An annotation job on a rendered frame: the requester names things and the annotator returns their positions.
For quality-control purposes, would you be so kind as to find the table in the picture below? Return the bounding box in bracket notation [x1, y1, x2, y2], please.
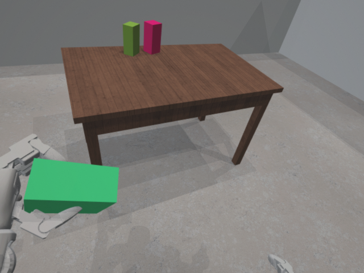
[61, 44, 284, 166]

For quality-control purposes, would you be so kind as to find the robot right hand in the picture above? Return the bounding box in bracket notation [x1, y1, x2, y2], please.
[268, 254, 294, 273]

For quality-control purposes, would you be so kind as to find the sponge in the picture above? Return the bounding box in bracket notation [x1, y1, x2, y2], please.
[24, 158, 119, 214]

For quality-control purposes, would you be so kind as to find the robot left hand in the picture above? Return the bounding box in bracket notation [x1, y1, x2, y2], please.
[0, 134, 82, 239]

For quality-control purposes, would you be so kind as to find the robot left forearm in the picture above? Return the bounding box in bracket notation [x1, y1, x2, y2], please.
[0, 229, 16, 273]

